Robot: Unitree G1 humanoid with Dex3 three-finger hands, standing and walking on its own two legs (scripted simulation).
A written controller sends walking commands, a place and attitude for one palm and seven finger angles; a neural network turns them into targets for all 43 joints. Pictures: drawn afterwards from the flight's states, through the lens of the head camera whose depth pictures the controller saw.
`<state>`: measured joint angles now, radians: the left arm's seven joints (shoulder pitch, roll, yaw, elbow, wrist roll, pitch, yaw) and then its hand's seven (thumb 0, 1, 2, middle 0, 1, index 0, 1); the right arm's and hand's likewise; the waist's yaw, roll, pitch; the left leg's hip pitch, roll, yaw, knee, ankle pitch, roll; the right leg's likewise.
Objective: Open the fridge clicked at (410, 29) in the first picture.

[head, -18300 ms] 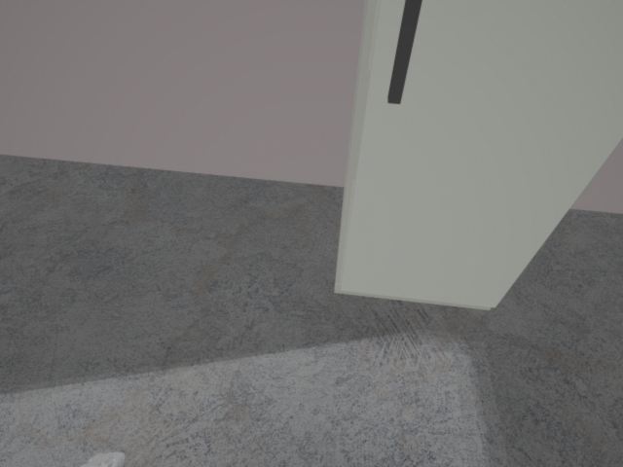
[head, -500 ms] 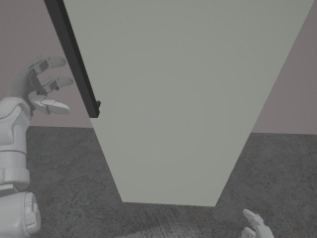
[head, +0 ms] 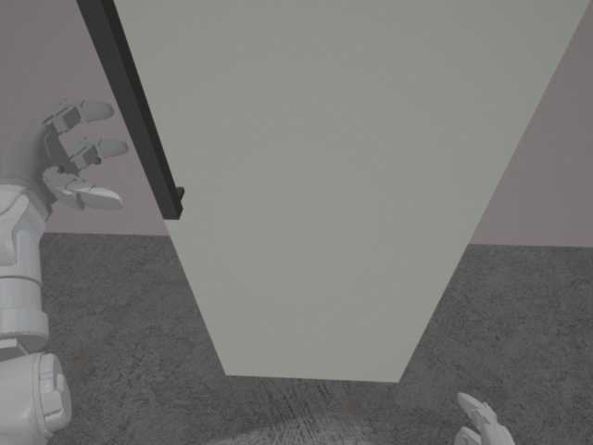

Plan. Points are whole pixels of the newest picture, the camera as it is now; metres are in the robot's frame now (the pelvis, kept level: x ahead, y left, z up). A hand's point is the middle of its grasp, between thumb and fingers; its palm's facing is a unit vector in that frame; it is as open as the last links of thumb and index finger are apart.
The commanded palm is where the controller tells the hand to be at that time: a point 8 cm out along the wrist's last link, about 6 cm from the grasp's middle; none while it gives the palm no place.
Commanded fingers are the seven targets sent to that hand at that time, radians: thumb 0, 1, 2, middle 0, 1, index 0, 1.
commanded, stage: move the hooked fingers beside the handle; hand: left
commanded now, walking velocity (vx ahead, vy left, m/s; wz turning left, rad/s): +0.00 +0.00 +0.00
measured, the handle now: (142, 103) +0.45 +0.21 +0.26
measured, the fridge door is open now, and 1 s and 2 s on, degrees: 0 0 0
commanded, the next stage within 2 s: feel for the door with the fingertips in 0.34 s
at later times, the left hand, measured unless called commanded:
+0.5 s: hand (89, 163) +0.38 +0.27 +0.22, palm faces +0.04 -1.00 -0.04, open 14.0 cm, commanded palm +0.35 +0.31 +0.23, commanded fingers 0.00 -0.50 0.30 -0.30 -1.20 -0.30 -1.20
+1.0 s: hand (120, 161) +0.38 +0.23 +0.23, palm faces +0.02 -1.00 -0.03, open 14.0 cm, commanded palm +0.36 +0.28 +0.23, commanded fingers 0.00 -0.50 0.30 -0.30 -1.20 -0.30 -1.20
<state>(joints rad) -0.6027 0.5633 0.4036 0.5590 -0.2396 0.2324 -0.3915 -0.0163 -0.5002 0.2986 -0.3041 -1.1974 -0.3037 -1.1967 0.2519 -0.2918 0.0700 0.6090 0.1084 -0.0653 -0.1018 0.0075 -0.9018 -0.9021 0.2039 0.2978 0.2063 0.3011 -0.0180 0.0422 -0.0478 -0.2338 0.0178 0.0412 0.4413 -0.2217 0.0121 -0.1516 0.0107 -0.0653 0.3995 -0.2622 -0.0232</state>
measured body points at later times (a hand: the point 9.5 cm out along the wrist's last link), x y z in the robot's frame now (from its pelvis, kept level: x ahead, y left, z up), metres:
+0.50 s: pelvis +0.01 +0.00 +0.00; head +0.00 -0.01 +0.45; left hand +0.37 +0.32 +0.23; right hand +0.16 -0.25 -0.09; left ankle +0.01 +0.11 -0.74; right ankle -0.03 -0.10 -0.74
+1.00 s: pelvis +0.00 +0.00 +0.00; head -0.01 -0.02 +0.45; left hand +0.37 +0.28 +0.23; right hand +0.17 -0.24 -0.09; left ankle +0.01 +0.11 -0.74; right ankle -0.03 -0.10 -0.74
